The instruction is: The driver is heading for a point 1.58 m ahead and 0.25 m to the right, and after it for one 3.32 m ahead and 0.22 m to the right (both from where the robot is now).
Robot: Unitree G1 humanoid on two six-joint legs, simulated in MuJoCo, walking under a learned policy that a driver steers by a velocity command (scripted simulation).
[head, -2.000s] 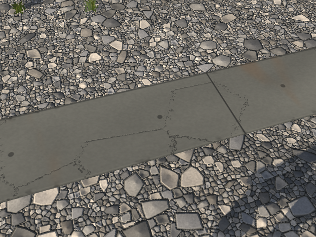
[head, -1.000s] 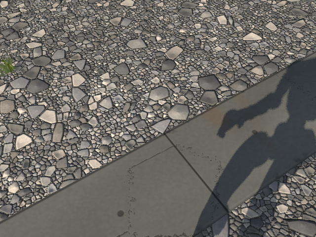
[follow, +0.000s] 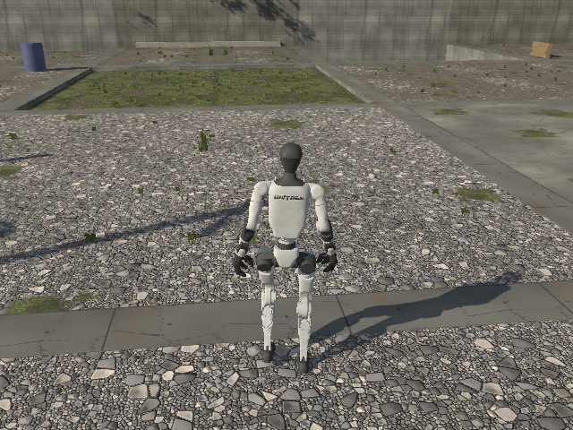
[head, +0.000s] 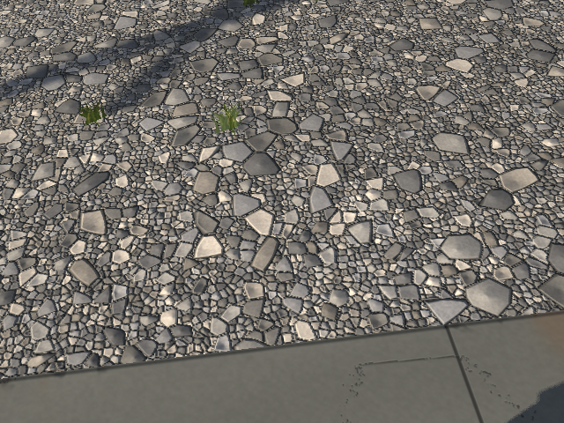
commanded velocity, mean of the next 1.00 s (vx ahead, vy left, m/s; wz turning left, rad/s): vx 0.44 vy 0.00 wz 0.02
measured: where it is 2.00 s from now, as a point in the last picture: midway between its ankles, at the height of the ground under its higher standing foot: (297, 303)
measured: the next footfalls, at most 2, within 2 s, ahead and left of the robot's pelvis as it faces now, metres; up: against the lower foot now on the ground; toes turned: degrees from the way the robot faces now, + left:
left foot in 0.28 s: +0.16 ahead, +0.13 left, +0.00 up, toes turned +3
right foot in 0.80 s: +0.50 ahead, -0.04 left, +0.00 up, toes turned -4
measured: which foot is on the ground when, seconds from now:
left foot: up 0.00-0.26, down 0.28-0.80, up 0.82-1.00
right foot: down 0.00-0.30, up 0.32-0.78, down 0.80-1.00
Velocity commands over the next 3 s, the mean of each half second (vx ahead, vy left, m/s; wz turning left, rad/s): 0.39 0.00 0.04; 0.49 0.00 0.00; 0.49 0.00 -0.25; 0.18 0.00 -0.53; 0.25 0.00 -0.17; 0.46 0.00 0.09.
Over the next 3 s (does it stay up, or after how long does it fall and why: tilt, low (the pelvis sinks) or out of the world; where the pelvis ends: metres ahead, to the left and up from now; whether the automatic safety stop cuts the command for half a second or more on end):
stays up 1.07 -0.17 0.00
